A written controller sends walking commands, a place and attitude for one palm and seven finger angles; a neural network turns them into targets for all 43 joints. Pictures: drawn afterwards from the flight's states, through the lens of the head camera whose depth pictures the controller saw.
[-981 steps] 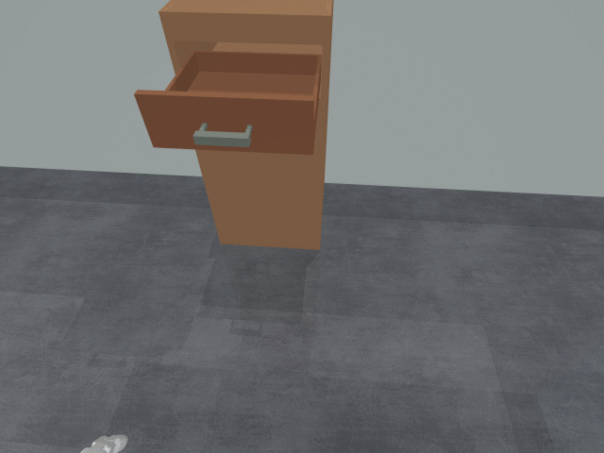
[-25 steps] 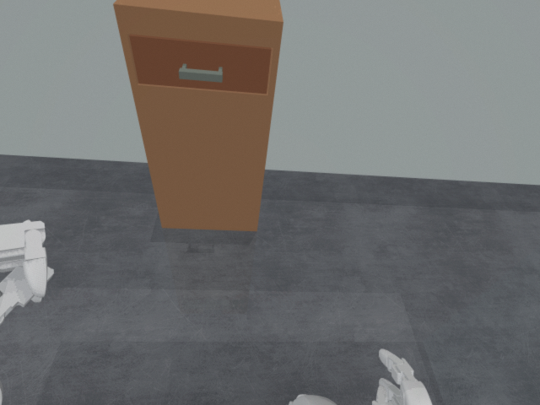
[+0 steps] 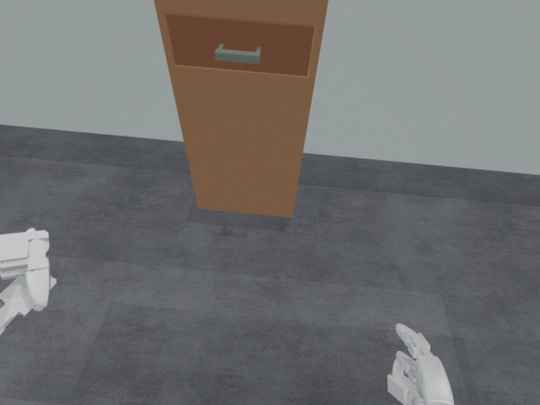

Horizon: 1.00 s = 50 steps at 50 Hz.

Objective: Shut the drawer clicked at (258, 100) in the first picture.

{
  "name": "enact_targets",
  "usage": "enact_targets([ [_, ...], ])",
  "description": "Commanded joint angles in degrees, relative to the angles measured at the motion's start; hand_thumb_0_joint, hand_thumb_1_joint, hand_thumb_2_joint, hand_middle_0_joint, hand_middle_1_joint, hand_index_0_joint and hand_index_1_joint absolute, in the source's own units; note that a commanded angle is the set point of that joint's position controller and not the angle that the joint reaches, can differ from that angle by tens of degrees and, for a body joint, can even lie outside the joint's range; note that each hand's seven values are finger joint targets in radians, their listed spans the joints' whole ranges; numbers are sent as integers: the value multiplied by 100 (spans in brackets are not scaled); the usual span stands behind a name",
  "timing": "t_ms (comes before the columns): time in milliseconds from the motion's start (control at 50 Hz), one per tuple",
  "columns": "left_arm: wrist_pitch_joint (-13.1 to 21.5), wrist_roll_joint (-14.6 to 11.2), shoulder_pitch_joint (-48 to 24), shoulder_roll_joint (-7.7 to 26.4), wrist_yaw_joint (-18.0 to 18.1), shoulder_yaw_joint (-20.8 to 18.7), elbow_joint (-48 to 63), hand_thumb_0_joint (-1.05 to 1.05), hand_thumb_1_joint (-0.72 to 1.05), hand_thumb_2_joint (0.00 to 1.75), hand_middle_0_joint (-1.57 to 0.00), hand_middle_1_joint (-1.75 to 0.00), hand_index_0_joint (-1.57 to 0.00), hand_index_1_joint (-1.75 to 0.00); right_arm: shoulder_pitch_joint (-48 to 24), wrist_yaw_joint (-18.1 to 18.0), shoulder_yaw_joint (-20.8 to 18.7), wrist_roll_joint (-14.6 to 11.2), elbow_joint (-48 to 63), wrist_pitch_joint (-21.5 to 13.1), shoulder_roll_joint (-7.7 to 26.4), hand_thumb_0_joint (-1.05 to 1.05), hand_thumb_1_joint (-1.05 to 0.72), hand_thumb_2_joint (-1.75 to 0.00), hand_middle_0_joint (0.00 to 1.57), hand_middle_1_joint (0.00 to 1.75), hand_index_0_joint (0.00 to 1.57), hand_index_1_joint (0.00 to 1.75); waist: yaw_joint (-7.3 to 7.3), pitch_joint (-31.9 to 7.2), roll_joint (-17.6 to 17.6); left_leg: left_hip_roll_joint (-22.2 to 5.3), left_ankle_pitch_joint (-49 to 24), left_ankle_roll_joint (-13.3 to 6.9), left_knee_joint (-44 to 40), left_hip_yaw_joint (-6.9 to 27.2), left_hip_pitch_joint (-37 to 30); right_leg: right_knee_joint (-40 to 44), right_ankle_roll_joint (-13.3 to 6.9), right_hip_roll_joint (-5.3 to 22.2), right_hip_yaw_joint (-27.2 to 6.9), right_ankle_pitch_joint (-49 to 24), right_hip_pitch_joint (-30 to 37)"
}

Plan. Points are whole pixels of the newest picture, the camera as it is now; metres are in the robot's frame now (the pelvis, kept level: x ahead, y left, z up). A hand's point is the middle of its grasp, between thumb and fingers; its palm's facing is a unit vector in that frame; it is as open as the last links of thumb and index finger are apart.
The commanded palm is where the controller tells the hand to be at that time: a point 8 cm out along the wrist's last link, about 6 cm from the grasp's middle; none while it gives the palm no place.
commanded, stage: stop stepping back and stand still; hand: left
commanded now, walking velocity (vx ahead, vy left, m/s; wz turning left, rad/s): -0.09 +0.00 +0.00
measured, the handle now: (238, 52) +0.95 +0.13 +0.02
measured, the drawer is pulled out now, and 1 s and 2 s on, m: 0.00 0.00 0.00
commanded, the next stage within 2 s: let the arm hang, fingers relaxed in 0.14 s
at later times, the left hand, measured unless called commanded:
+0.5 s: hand out of the picture +0.08 +0.21 -0.14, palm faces -0.03 -0.97 -0.26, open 3.1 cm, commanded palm none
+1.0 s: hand out of the picture -0.06 +0.20 -0.16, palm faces +0.04 -0.97 -0.24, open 6.9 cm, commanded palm none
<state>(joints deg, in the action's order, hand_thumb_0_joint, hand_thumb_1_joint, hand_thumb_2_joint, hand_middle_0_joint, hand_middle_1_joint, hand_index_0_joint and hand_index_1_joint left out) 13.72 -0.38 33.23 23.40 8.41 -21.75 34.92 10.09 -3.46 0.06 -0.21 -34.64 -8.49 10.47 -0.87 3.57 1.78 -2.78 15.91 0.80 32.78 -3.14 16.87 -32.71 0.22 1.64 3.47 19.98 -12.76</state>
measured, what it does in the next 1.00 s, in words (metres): stands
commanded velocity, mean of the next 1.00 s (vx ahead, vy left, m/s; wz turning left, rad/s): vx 0.00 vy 0.00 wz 0.00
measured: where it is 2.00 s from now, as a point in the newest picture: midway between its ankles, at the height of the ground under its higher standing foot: outside the picture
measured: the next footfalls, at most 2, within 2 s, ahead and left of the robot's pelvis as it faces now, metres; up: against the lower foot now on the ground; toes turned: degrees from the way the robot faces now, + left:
none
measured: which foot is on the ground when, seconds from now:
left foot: down 0.00-1.00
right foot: down 0.00-1.00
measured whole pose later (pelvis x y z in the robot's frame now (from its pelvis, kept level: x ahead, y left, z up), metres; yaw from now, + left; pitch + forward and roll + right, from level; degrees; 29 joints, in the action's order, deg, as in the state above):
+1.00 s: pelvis -0.03 +0.01 +0.01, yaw +1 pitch -1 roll +0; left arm -0.8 0.7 17.9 9.9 1.5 -0.1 -64.6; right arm 17.1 -0.8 -0.1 1.2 -62.9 1.5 7.8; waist -0.3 2.8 -2.1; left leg -1.0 9.3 -0.3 25.1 -2.6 14.6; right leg -26.5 0.8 3.0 4.3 14.4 -10.8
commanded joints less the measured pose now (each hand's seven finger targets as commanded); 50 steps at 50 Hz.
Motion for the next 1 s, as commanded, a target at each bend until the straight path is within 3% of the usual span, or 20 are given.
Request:
enact_targets([
  [0, 376, -203, 687, 776, 113, -856, 1112, 0, 90, 90, -140, -160, -140, -160, -114, 53, -347, -117, 830, -96, 697, 0, -90, -90, 20, 30, 20, 30, -42, -1290, 31, -106, -2210, -99, 18, 94, -343, 600, -245, 582, -776, -3962, 896],
  [40, 333, -243, 820, 745, 110, -869, 924, 0, 90, 90, -140, -160, -140, -160, -156, 34, -324, -102, 863, -1, 676, 0, -90, -90, 20, 30, 20, 30, -35, -1385, 20, -85, -2112, -107, -160, 21, -373, 573, -213, 652, -749, -4248, 975],
  [60, 291, -264, 947, 672, 108, -829, 793, 0, 90, 90, -140, -160, -140, -160, -187, 10, -315, -104, 882, 24, 663, 0, -90, -90, 20, 30, 20, 30, -27, -1375, -212, -116, -2274, -131, -301, 28, -462, 541, -167, 599, -666, -4178, 930],
  [100, 263, -271, 904, 731, 95, -842, 854, 0, 90, 90, -140, -160, -140, -160, -226, -16, -299, -100, 916, 97, 678, 0, -90, -90, 20, 30, 20, 30, -7, -1357, -336, -251, -2624, -179, -478, 98, -740, 506, -57, 406, -453, -3643, 713],
  [200, 187, -258, 736, 732, 96, -703, 885, 0, 90, 90, -140, -160, -140, -160, -319, -108, -286, -104, 957, 162, 677, 0, -90, -90, 20, 30, 20, 30, 20, -1150, -163, -283, -2163, -207, -608, 193, -744, 743, -15, 332, -392, -2848, 502],
  [220, -655, 325, -494, 173, -726, 1595, -3745, 0, 90, 90, -140, -160, -140, -160, -678, 458, -568, -52, -332, -165, 1900, 0, -90, -90, 20, 30, 20, 30, -182, -681, -425, -376, -2943, -257, 161, 376, -178, -122, -125, 741, -158, -3445, -281],
  [240, -1081, 251, -552, 67, -803, 1458, -3914, 0, 90, 90, -136, -156, -136, -156, -277, 466, -609, -73, -313, 173, 1636, 0, -90, -90, 20, 30, 20, 30, -107, -1095, -343, -440, -2491, -247, 18, 416, -297, 87, -133, 621, -407, -2537, -221],
  [260, -1177, 264, -525, -71, -827, 1519, -3956, 0, 90, 90, -132, -151, -132, -151, -196, 453, -557, -63, -265, 263, 1446, 0, -90, -90, 20, 30, 20, 30, -67, -1006, -282, -454, -2330, -232, 36, 402, -282, 134, -86, 577, -355, -2096, -326],
  [280, -1190, 249, -677, -127, -839, 1563, -4245, 0, 90, 90, -128, -147, -128, -147, -181, 447, -462, -13, -330, 342, 1382, 0, -90, -90, 20, 30, 20, 30, 1, -1133, -141, -526, -1646, -329, -34, 605, -27, 148, -102, 571, -309, -1581, -309],
  [300, -1198, 251, -910, -33, -850, 1584, -4530, 0, 90, 90, -124, -143, -124, -143, -173, 440, -383, 25, -286, 443, 1346, 0, -90, -90, 20, 30, 20, 30, 37, -1017, 282, -458, -1305, -383, -82, 693, 144, 274, -133, 574, -333, -1509, -251],
  [340, -1225, 258, -1332, 133, -834, 1622, -5189, 0, 90, 90, -116, -134, -116, -134, -131, 417, -352, 93, -350, 563, 1408, 0, -90, -90, 20, 30, 20, 30, 15, -977, 1078, -284, -1339, -378, 25, 674, 93, 332, -280, 668, -423, -1770, -168],
  [360, -1252, 252, -1520, 144, -820, 1667, -5571, 0, 90, 90, -112, -130, -112, -130, -115, 415, -347, 121, -430, 619, 1376, 0, -90, -90, 20, 30, 20, 30, 6, -938, 1142, -201, -1435, -332, 62, 606, 23, 334, -364, 743, -433, -1822, -194],
  [400, -1338, 200, -1657, 15, -784, 1783, -6264, 0, 90, 90, -104, -121, -104, -121, -68, 396, -279, 163, -639, 734, 1221, 0, -90, -90, 20, 30, 20, 30, -13, -878, 647, -160, -1606, -303, -101, 545, -183, 323, -348, 741, -399, -1674, -222],
  [440, -1416, 158, -1742, -120, -755, 1895, -6876, 0, 90, 90, -96, -112, -96, -112, -99, 383, -194, 188, -861, 801, 1139, 0, -90, -90, 20, 30, 20, 30, 34, -662, -427, -274, -1503, -316, -572, 692, -87, 374, -182, 517, -321, -993, -126],
  [460, -1436, 150, -1678, -91, -742, 1928, -7154, 0, 90, 90, -92, -108, -92, -108, -124, 384, -167, 180, -958, 831, 1129, 0, -90, -90, 20, 30, 20, 30, 105, -624, -721, -299, -1293, -330, -739, 790, 38, 483, -137, 440, -295, -693, 59],
  [540, -1436, 107, -1610, -249, -735, 1991, -8145, 0, 90, 90, -76, -91, -76, -91, 35, 341, -150, 164, -1408, 936, 899, 0, -90, -90, 20, 30, 20, 30, 76, -152, -1078, -152, 263, -228, -1106, 693, 165, 1060, -243, 440, -396, 258, -151],
  [600, -1410, 118, -1565, -316, -744, 1971, -8621, 0, 90, 90, -64, -78, -64, -78, 327, 306, -177, 160, -1685, 958, 814, 0, -90, -90, 20, 30, 20, 30, 37, -260, -1032, -147, 519, -217, -1176, 691, 19, 1264, -278, 441, -367, 349, -108],
  [720, -1378, 100, -1479, -451, -732, 2024, -9263, 0, 90, 90, -40, -52, -40, -52, 768, 257, -206, 127, -2161, 959, 710, 0, -90, -90, 20, 30, 20, 30, 8, -109, -310, -237, 270, -245, -1276, 704, -290, 1395, -268, 427, -271, 253, -309],
  [820, -1367, 91, -1317, -619, -691, 2054, -9612, 0, 90, 90, -20, -30, -20, -30, 958, 225, -183, 113, -2468, 927, 548, 0, -90, -90, 20, 30, 20, 30, 29, 59, -209, -285, 47, -255, -1410, 674, -319, 1344, -230, 404, -215, -4, -251],
  [980, -1353, 90, -1233, -776, -641, 2027, -9831, 0, 90, 90, -20, -30, -20, -30, 1144, 221, -165, 123, -2772, 927, 236, 0, -90, -90, 20, 30, 20, 30, 32, 184, -113, -190, -188, -222, -1304, 492, -344, 1386, -231, 459, -231, 108, -309],
])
